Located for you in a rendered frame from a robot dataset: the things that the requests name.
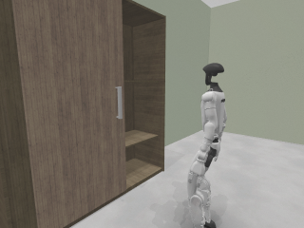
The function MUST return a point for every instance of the left robot forearm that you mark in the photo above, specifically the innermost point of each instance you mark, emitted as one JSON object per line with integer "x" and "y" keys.
{"x": 208, "y": 137}

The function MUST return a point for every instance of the right robot forearm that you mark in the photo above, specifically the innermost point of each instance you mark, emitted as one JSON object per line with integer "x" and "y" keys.
{"x": 220, "y": 134}

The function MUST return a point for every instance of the handle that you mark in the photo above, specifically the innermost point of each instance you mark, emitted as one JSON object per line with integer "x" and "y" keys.
{"x": 10, "y": 115}
{"x": 120, "y": 102}

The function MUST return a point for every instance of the left robot hand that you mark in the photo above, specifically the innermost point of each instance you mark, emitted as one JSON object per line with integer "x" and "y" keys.
{"x": 197, "y": 168}

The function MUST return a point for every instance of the robot torso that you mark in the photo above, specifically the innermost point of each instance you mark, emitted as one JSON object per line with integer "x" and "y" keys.
{"x": 220, "y": 105}

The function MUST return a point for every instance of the wardrobe door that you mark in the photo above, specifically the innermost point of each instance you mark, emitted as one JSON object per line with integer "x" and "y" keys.
{"x": 71, "y": 59}
{"x": 15, "y": 151}

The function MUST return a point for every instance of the right robot thigh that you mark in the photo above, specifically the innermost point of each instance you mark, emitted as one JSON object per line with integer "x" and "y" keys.
{"x": 205, "y": 183}

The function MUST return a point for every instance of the robot left upper arm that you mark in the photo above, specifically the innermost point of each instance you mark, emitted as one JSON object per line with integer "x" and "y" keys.
{"x": 209, "y": 102}

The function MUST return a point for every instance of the robot right upper arm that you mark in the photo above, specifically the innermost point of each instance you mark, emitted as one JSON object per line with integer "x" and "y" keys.
{"x": 224, "y": 115}

